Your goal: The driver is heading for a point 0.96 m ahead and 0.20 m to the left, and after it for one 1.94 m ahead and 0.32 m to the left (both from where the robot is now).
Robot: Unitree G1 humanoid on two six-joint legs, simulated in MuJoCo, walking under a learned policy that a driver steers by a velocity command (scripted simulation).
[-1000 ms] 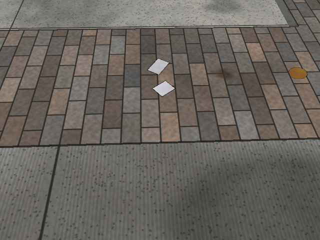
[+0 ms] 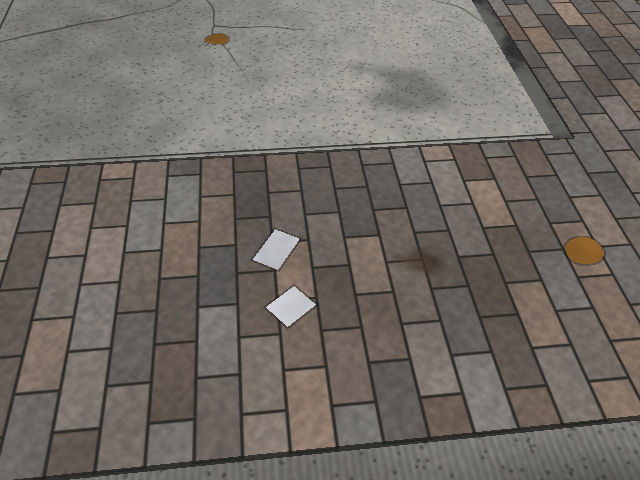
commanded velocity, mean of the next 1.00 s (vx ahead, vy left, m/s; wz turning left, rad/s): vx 0.13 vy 0.00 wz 0.00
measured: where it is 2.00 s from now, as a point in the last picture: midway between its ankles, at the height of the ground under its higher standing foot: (328, 404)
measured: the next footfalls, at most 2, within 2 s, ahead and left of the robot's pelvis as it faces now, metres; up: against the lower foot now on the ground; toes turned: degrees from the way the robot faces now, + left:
left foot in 1.30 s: +0.50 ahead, +0.12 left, +0.00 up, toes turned +3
right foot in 1.84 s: +0.81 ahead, -0.12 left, +0.00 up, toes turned +1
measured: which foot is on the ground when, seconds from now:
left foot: down 0.00-0.82, up 0.84-1.00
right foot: down 0.00-1.00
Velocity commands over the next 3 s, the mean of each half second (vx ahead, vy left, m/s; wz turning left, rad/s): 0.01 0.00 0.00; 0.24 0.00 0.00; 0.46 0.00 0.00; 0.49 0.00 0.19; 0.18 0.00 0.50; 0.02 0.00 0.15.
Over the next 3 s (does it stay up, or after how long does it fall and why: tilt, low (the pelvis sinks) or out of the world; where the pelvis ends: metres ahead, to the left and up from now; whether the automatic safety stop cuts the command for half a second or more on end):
stays up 0.92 0.02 0.00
